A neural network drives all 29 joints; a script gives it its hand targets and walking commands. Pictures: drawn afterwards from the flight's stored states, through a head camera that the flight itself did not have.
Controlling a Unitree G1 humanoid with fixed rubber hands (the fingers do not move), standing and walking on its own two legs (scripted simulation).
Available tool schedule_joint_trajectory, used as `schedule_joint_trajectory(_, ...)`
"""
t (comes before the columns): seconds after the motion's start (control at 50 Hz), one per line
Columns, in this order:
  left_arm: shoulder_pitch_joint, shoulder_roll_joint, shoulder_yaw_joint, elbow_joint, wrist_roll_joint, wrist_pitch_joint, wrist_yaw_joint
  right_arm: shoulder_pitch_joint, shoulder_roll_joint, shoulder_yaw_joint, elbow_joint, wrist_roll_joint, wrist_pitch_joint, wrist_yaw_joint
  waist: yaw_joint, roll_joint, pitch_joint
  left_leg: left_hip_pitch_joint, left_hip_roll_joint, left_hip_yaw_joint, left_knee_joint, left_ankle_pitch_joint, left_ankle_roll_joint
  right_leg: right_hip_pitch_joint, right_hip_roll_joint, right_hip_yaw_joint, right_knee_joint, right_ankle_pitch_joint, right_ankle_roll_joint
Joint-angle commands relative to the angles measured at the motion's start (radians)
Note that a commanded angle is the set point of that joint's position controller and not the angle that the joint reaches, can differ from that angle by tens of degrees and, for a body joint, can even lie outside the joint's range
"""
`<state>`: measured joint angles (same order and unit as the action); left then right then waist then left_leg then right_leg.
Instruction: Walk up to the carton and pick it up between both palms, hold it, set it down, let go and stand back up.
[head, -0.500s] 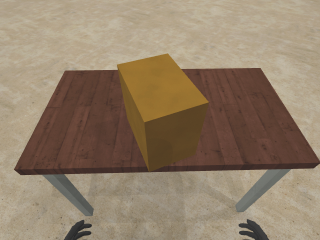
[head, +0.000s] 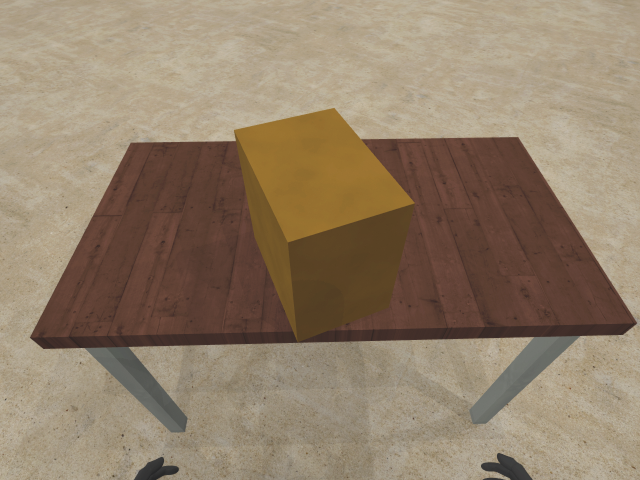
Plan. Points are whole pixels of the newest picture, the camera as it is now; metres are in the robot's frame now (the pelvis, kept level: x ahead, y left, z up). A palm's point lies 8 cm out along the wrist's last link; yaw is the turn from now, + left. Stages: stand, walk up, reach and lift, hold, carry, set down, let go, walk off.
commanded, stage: stand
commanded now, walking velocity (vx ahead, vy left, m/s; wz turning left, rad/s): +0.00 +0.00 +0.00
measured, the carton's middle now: (316, 224) +0.49 +0.02 +0.02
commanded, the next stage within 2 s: walk up in 0.66 s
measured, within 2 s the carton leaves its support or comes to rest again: neither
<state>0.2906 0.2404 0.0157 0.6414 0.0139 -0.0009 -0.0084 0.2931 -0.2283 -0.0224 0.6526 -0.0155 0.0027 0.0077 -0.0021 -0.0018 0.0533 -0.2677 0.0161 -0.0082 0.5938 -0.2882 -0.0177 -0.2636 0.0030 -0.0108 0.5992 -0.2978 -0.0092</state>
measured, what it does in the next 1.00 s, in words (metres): stands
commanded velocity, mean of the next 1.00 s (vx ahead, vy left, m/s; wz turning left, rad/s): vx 0.00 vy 0.00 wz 0.00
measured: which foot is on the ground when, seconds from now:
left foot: down 0.00-1.00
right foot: down 0.00-1.00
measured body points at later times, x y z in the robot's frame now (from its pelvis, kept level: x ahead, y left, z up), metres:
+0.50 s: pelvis +0.00 +0.00 +0.00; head +0.01 +0.00 +0.45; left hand +0.10 +0.26 -0.11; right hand +0.10 -0.25 -0.11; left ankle +0.02 +0.13 -0.73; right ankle +0.02 -0.11 -0.73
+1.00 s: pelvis +0.02 +0.02 +0.00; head +0.02 +0.02 +0.45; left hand +0.08 +0.29 -0.12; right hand +0.10 -0.24 -0.12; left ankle +0.03 +0.13 -0.73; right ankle +0.02 -0.11 -0.73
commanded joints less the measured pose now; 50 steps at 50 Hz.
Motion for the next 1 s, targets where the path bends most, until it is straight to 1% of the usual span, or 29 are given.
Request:
schedule_joint_trajectory(0.0, -0.013, 0.125, 0.041, -0.106, 0.001, -0.028, 0.006, -0.005, -0.126, -0.042, -0.098, 0.001, -0.028, -0.007, 0.002, 0.005, -0.05, -0.002, 0.066, -0.078, -0.108, 0.039, 0.051, -0.002, -0.085, 0.105, -0.131, 0.05, -0.027)
schedule_joint_trajectory(0.08, -0.012, 0.123, 0.037, -0.099, -0.002, -0.031, 0.006, -0.005, -0.13, -0.04, -0.094, 0.001, -0.03, -0.007, -0.002, 0.006, -0.051, 0.005, 0.067, -0.078, -0.111, 0.074, 0.053, -0.006, -0.085, 0.105, -0.125, 0.083, -0.025)
schedule_joint_trajectory(0.1, -0.005, 0.124, 0.038, -0.096, -0.002, -0.031, 0.006, -0.012, -0.131, -0.041, -0.091, 0.0, -0.03, -0.007, 0.005, 0.012, -0.069, 0.015, 0.067, -0.079, -0.106, 0.08, 0.054, -0.002, -0.086, 0.105, -0.125, 0.087, -0.024)
schedule_joint_trajectory(0.12, -0.01, 0.128, 0.037, -0.094, 0.0, -0.03, 0.007, -0.01, -0.129, -0.04, -0.093, 0.003, -0.03, -0.007, 0.001, 0.007, -0.059, 0.01, 0.066, -0.076, -0.109, 0.082, 0.052, -0.001, -0.085, 0.101, -0.123, 0.093, -0.023)
schedule_joint_trajectory(0.14, 0.0, 0.128, 0.041, -0.09, -0.002, -0.028, 0.006, -0.005, -0.129, -0.036, -0.087, 0.0, -0.028, -0.007, 0.006, 0.007, -0.055, 0.008, 0.061, -0.072, -0.101, 0.059, 0.045, -0.013, -0.09, 0.107, -0.141, 0.055, -0.028)
schedule_joint_trajectory(0.16, -0.005, 0.132, 0.041, -0.089, -0.003, -0.027, 0.006, 0.0, -0.124, -0.035, -0.086, 0.0, -0.026, -0.007, 0.0, -0.003, -0.042, 0.014, 0.058, -0.07, -0.101, 0.054, 0.043, -0.032, -0.094, 0.113, -0.151, 0.036, -0.03)
schedule_joint_trajectory(0.2, -0.005, 0.13, 0.04, -0.086, -0.004, -0.026, 0.006, 0.006, -0.128, -0.034, -0.082, 0.0, -0.026, -0.007, -0.001, -0.003, -0.034, 0.016, 0.058, -0.073, -0.104, 0.051, 0.042, -0.045, -0.093, 0.114, -0.158, 0.022, -0.031)
schedule_joint_trajectory(0.4, 0.006, 0.13, 0.037, -0.069, -0.004, -0.025, 0.006, 0.012, -0.137, -0.03, -0.071, 0.002, -0.03, -0.009, 0.004, 0.005, -0.044, 0.007, 0.064, -0.08, -0.115, 0.073, 0.046, -0.017, -0.088, 0.105, -0.145, 0.058, -0.027)
schedule_joint_trajectory(0.82, 0.024, 0.136, 0.03, -0.034, -0.005, -0.022, 0.009, 0.021, -0.147, -0.023, -0.047, 0.004, -0.026, -0.013, 0.004, 0.008, -0.039, 0.008, 0.065, -0.085, -0.13, 0.084, 0.047, -0.004, -0.087, 0.103, -0.148, 0.079, -0.023)
schedule_joint_trajectory(0.84, 0.13, 0.145, 0.061, -0.031, 0.031, -0.029, 0.009, 0.079, -0.15, -0.048, -0.044, -0.031, -0.02, -0.001, 0.016, 0.029, -0.097, 0.005, 0.004, -0.029, -0.05, -0.248, 0.062, 0.05, -0.083, 0.139, -0.158, -0.261, -0.059)
schedule_joint_trajectory(0.86, 0.132, 0.183, 0.076, -0.03, 0.036, -0.029, 0.012, 0.045, -0.13, -0.048, -0.065, -0.037, -0.016, 0.005, 0.029, -0.027, 0.014, -0.143, -0.015, -0.014, 0.021, -0.297, 0.055, 0.038, -0.137, 0.243, -0.218, -0.392, -0.103)
schedule_joint_trajectory(0.88, 0.148, 0.22, 0.089, -0.03, 0.035, -0.029, 0.017, 0.038, -0.105, -0.044, -0.089, -0.038, -0.015, 0.012, 0.042, -0.1, 0.064, -0.233, -0.029, 0.029, 0.12, -0.238, 0.043, 0.047, -0.233, 0.382, -0.306, -0.477, -0.166)
schedule_joint_trajectory(0.9, 0.132, 0.236, 0.091, -0.032, 0.038, -0.028, 0.021, 0.034, -0.097, -0.042, -0.108, -0.042, -0.017, 0.016, 0.04, -0.129, 0.107, -0.27, 0.001, 0.024, 0.155, -0.181, 0.038, 0.021, -0.309, 0.47, -0.347, -0.464, -0.218)
schedule_joint_trajectory(0.92, 0.118, 0.227, 0.088, -0.034, 0.041, -0.03, 0.022, 0.038, -0.106, -0.047, -0.116, -0.043, -0.023, 0.017, 0.035, -0.125, 0.107, -0.255, 0.032, -0.001, 0.145, -0.164, 0.037, -0.004, -0.324, 0.472, -0.343, -0.404, -0.231)
schedule_joint_trajectory(0.94, 0.096, 0.216, 0.08, -0.034, 0.041, -0.029, 0.022, 0.062, -0.105, -0.052, -0.116, -0.042, -0.03, 0.016, 0.017, -0.123, 0.08, -0.188, 0.042, -0.002, 0.075, -0.149, 0.042, -0.029, -0.303, 0.425, -0.312, -0.345, -0.213)
schedule_joint_trajectory(0.96, 0.064, 0.201, 0.072, -0.037, 0.037, -0.027, 0.017, 0.11, -0.101, -0.058, -0.106, -0.042, -0.04, 0.018, -0.014, -0.113, 0.038, -0.053, 0.028, 0.01, -0.016, -0.092, 0.054, -0.089, -0.257, 0.337, -0.26, -0.311, -0.171)
schedule_joint_trajectory(0.98, 0.044, 0.168, 0.058, -0.048, 0.029, -0.023, 0.011, 0.159, -0.121, -0.069, -0.094, -0.044, -0.05, 0.016, -0.047, -0.075, 0.013, 0.092, 0.006, -0.004, -0.083, -0.091, 0.069, -0.193, -0.179, 0.24, -0.188, -0.312, -0.113)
